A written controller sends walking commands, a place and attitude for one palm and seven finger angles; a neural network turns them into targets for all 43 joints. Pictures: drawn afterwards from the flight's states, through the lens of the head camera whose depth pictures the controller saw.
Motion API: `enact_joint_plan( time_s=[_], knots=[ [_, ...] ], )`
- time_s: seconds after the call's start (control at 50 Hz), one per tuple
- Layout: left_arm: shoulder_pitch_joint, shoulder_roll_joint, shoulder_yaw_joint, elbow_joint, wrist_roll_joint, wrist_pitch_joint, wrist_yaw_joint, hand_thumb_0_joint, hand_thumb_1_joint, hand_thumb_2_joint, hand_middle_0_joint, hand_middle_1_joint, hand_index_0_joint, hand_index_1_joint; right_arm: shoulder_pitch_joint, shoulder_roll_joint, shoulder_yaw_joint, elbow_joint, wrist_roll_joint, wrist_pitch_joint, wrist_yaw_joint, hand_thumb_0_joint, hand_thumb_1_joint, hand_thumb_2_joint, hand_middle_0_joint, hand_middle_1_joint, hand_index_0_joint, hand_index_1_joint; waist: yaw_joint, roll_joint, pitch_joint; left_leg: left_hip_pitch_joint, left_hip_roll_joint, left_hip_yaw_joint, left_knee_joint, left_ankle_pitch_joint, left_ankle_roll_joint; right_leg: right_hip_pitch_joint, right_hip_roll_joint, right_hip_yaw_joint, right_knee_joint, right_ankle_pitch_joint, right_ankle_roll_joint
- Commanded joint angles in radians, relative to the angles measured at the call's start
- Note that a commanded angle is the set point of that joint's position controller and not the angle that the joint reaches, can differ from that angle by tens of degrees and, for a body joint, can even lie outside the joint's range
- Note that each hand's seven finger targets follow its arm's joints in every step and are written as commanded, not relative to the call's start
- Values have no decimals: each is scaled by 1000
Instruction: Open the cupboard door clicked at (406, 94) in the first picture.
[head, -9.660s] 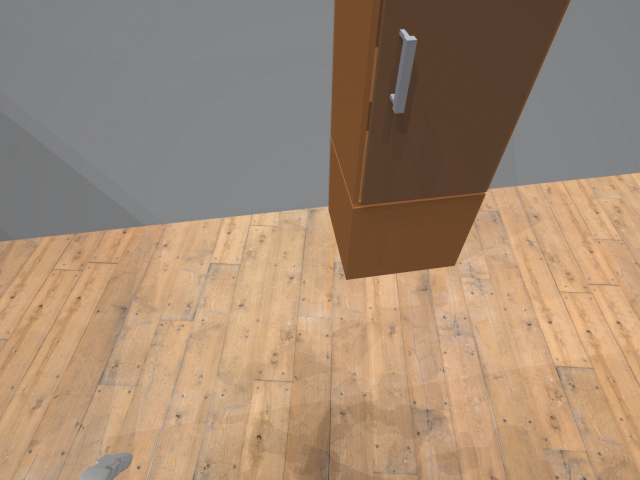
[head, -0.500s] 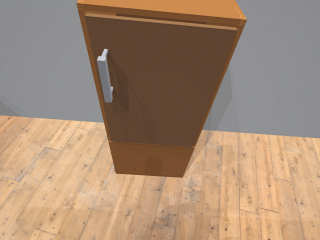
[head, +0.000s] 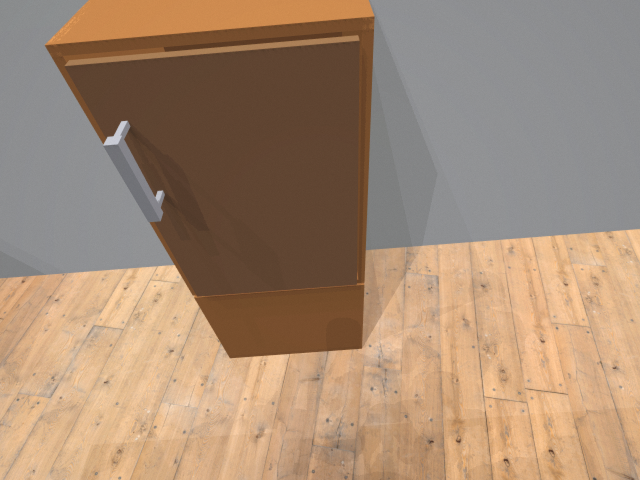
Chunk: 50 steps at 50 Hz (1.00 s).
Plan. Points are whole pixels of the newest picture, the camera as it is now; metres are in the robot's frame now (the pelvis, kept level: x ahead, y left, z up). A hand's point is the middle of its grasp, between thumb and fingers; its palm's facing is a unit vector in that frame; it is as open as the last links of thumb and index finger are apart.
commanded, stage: come to a stop and stand still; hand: left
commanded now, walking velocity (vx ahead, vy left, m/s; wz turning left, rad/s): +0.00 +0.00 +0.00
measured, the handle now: (140, 173) +0.55 +0.31 +0.08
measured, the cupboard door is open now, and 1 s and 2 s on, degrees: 0 0 0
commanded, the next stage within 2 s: look again from close up in 1.08 s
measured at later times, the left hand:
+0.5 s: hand out of the picture -0.05 +0.14 -0.17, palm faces +0.08 -0.98 -0.17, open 7.3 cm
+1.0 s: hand out of the picture -0.04 +0.15 -0.17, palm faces +0.05 -0.98 -0.17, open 7.3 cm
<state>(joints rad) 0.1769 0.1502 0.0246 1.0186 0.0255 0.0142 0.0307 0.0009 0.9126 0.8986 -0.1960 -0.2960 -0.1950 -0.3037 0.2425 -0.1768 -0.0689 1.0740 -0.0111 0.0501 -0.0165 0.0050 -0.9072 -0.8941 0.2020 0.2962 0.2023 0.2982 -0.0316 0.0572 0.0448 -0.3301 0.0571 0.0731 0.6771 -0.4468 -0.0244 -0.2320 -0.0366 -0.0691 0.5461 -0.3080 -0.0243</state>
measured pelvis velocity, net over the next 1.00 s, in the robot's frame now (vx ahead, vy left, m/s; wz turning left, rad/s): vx -0.02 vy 0.00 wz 0.00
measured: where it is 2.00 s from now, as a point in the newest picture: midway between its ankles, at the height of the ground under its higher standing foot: outside the picture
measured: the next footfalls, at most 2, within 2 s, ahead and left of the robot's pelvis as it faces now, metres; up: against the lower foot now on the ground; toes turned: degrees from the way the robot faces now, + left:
left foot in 0.22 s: +0.03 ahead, +0.11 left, +0.00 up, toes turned +7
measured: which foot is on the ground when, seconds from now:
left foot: up 0.00-0.20, down 0.22-1.00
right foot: down 0.00-1.00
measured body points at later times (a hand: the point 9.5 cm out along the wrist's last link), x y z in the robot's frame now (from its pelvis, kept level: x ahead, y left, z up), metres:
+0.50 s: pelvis -0.03 -0.02 +0.01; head -0.03 -0.02 +0.46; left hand -0.05 +0.19 -0.16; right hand -0.03 -0.24 -0.16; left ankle -0.06 +0.11 -0.74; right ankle -0.01 -0.10 -0.74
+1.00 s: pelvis -0.02 +0.00 +0.01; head -0.01 +0.00 +0.46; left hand -0.04 +0.21 -0.16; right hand -0.06 -0.20 -0.16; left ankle -0.06 +0.11 -0.74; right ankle -0.01 -0.10 -0.74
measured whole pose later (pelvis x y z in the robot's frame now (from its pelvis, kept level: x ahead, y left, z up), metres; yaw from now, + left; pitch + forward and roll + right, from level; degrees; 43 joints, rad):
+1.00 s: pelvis -0.02 +0.00 +0.01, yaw +0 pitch -1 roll +0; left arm 0.30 0.12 0.01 1.16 0.01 0.00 0.04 0.01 0.92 0.90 -0.20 -0.30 -0.20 -0.30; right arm 0.34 -0.09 0.00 1.17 -0.01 -0.02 -0.04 0.00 -0.91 -0.89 0.20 0.30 0.20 0.30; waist 0.00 0.00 0.02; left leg -0.10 0.02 0.06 0.38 -0.27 0.00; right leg -0.19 0.00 -0.08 0.41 -0.20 -0.03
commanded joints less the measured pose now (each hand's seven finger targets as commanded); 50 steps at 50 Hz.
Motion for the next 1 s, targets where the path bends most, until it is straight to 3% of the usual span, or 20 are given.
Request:
enact_joint_plan(
  time_s=[0.0, 0.06, 0.12, 0.16, 0.2, 0.22, 0.24, 0.26, 0.28, 0.38, 0.42, 0.48, 0.7, 0.8, 0.98],
  knots=[
    [19, 142, 22, -28, -7, -24, 8, 0, 900, 900, -200, -300, -200, -300, 49, -25, 4, -26, -1, -14, -5, 0, -900, -900, 200, 300, 200, 300, 14, -258, -37, -21, -3, -52, 150, -2, 2, 20, -206, 163, -233, 399, -121],
    [51, 128, 25, -14, -7, -27, 9, 0, 900, 900, -200, -300, -200, -300, 40, -14, 10, -13, 0, -18, -7, 0, -900, -900, 200, 300, 200, 300, 31, -210, -11, -1, -1, -46, 107, 10, -2, 18, -200, 171, -241, 378, -125],
    [78, 132, 26, 9, -9, -27, 9, 0, 900, 900, -200, -300, -200, -300, 47, -5, 18, 0, 2, -25, -12, 0, -900, -900, 200, 300, 200, 300, 39, -177, -11, 56, 3, -39, -60, 49, -5, 38, -197, 189, -234, 339, -130],
    [61, 128, 24, 19, -18, -26, 10, 0, 900, 900, -200, -300, -200, -300, 99, -2, 26, 27, 2, -36, -17, 0, -900, -900, 200, 300, 200, 300, 16, -145, -36, 168, 3, -50, -240, 188, 3, 17, -174, 185, -207, 284, -93],
    [75, 88, 14, 26, -28, -26, 5, 0, 900, 900, -200, -300, -200, -300, 108, -33, 32, 44, -2, -56, -24, 0, -900, -900, 200, 300, 200, 300, 29, -28, -49, 228, 72, -123, -302, 377, 33, 1, -91, 133, -180, 254, -29],
    [93, 74, 12, 31, -25, -25, 4, 0, 900, 900, -200, -300, -200, -300, 85, -47, 30, 41, -1, -59, -26, 0, -900, -900, 200, 300, 200, 300, 46, -8, -53, 210, 103, -139, -303, 397, 46, 24, -72, 115, -187, 242, -11],
    [90, 75, 12, 35, -23, -26, 5, 0, 900, 900, -200, -300, -200, -300, 76, -53, 32, 41, -3, -58, -28, 0, -900, -900, 200, 300, 200, 300, 45, -38, -39, 186, 96, -115, -295, 352, 41, 37, -70, 120, -209, 228, -1],
    [84, 83, 13, 51, -23, -23, 4, 0, 900, 900, -200, -300, -200, -300, 66, -38, 37, 50, -3, -61, -28, 0, -900, -900, 200, 300, 200, 300, 44, 33, -42, 179, 83, -113, -311, 358, 40, 62, -74, 108, -198, 245, -2],
    [82, 94, 12, 60, -24, -22, 3, 0, 900, 900, -200, -300, -200, -300, 64, -30, 40, 53, -1, -59, -27, 0, -900, -900, 200, 300, 200, 300, 46, 44, -28, 156, 80, -109, -330, 331, 37, 86, -73, 102, -202, 231, -1],
    [112, 89, 2, 89, -21, -20, 0, 0, 900, 900, -200, -300, -200, -300, 85, -24, 48, 56, -3, -49, -26, 0, -900, -900, 200, 300, 200, 300, 40, -28, 61, 130, 47, -86, -361, 192, 31, 39, -78, 132, -287, 54, -1],
    [122, 87, 1, 95, -19, -19, 1, 0, 900, 900, -200, -300, -200, -300, 100, -20, 48, 60, -3, -47, -26, 0, -900, -900, 200, 300, 200, 300, 39, -66, 79, 144, 42, -80, -362, 177, 32, 9, -77, 137, -309, -1, 0],
    [138, 76, 1, 102, -19, -20, 1, 0, 900, 900, -200, -300, -200, -300, 123, -19, 50, 59, -4, -47, -26, 0, -900, -900, 200, 300, 200, 300, 33, -71, 83, 143, 34, -76, -363, 161, 35, -12, -77, 142, -320, -41, 3],
    [192, 42, -3, 116, -21, -32, 6, 0, 900, 900, -200, -300, -200, -300, 163, -1, 55, 67, -1, -67, -29, 0, -900, -900, 200, 300, 200, 300, 37, -53, 21, 142, 46, -87, -371, 219, 42, 37, -73, 120, -260, 94, -3],
    [199, 31, -8, 122, -21, -34, 9, 0, 900, 900, -200, -300, -200, -300, 177, 5, 59, 77, 2, -75, -32, 0, -900, -900, 200, 300, 200, 300, 39, -54, 26, 136, 58, -93, -376, 269, 43, 57, -72, 103, -226, 181, -5],
    [203, 30, -13, 124, -20, -33, 13, 0, 900, 900, -200, -300, -200, -300, 184, 7, 61, 82, 3, -80, -33, 0, -900, -900, 200, 300, 200, 300, 40, -41, 45, 142, 61, -95, -377, 310, 46, 56, -73, 94, -207, 224, -1]
  ],
)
